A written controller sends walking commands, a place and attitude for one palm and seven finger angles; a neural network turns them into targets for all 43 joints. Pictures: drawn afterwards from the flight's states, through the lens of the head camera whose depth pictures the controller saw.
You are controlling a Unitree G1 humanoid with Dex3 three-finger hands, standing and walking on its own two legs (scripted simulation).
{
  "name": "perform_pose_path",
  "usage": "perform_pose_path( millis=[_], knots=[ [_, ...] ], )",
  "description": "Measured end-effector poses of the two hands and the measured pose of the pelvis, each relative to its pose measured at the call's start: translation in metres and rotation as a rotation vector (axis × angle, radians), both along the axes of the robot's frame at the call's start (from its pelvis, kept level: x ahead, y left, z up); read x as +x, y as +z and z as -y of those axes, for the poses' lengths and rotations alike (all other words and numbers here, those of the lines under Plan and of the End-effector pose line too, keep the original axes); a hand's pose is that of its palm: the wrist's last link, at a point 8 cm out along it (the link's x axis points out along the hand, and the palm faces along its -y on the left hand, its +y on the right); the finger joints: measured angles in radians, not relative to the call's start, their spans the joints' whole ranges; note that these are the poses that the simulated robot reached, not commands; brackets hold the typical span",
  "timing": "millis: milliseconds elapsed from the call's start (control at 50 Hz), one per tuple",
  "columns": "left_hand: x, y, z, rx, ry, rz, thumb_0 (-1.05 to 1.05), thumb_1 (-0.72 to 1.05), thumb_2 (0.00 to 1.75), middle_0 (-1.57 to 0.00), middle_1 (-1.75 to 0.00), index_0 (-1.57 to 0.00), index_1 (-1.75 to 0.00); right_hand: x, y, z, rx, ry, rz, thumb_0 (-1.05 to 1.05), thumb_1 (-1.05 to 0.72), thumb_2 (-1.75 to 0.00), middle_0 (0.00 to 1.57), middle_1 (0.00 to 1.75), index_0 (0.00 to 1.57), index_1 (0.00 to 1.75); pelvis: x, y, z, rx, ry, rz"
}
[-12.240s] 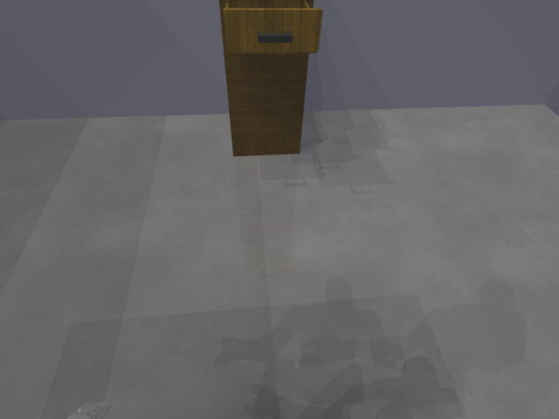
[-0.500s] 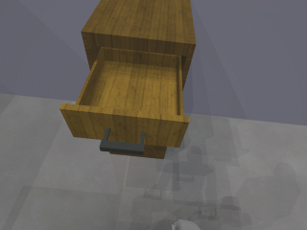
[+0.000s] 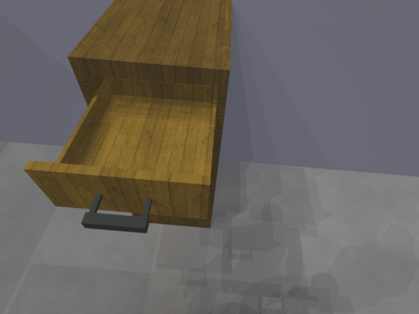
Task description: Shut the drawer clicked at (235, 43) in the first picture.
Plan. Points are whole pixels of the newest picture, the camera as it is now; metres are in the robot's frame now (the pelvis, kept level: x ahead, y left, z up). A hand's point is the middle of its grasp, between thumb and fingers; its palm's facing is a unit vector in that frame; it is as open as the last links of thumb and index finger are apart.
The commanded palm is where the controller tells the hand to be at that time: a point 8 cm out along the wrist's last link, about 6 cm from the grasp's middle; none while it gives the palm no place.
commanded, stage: come to a stop and stand still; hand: left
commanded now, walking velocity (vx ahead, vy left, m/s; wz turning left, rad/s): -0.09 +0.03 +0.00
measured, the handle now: (119, 211) +0.28 +0.20 +0.02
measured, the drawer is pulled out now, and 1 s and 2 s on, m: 0.29 0.29 0.29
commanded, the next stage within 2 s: look again from close up in 1.08 s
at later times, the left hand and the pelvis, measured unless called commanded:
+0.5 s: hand out of the picture +0.04 +0.20 -0.17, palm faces +0.04 -0.97 -0.22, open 7.4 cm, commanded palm none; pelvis -0.01 +0.01 +0.00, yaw +1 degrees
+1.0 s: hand out of the picture -0.03 +0.21 -0.17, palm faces +0.03 -0.98 -0.18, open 7.4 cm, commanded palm none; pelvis -0.01 +0.04 +0.00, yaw +0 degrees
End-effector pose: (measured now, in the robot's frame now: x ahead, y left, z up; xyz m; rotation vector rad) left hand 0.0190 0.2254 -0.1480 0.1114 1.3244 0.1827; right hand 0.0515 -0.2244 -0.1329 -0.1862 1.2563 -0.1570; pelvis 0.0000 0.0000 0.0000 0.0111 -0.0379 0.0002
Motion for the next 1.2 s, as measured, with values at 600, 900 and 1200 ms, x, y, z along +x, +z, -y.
perform_pose_path(
  millis=[600,900,1200],
  knots=[
    [0.013,0.011,-0.021,0.028,-0.063,0.114,0.0,0.91,0.9,-0.2,-0.3,-0.2,-0.3,-0.045,-0.004,-0.014,0.024,-0.001,-0.031,0.0,-0.91,-0.9,0.2,0.3,0.19,0.29,-0.015,0.0,-0.016,-0.018,0.01,-0.003],
    [-0.037,0.006,-0.033,0.004,-0.038,-0.05,0.0,0.91,0.9,-0.2,-0.3,-0.2,-0.3,-0.061,-0.005,-0.039,0.041,-0.02,-0.099,0.0,-0.92,-0.9,0.2,0.3,0.2,0.3,-0.015,0.004,-0.037,-0.015,0.0,-0.007],
    [-0.055,0.004,-0.026,-0.032,-0.018,-0.121,0.0,0.91,0.9,-0.2,-0.3,-0.2,-0.3,-0.056,-0.005,-0.05,0.04,-0.034,-0.118,0.0,-0.92,-0.9,0.2,0.3,0.19,0.29,-0.006,0.006,-0.046,-0.012,-0.006,-0.007]
  ],
)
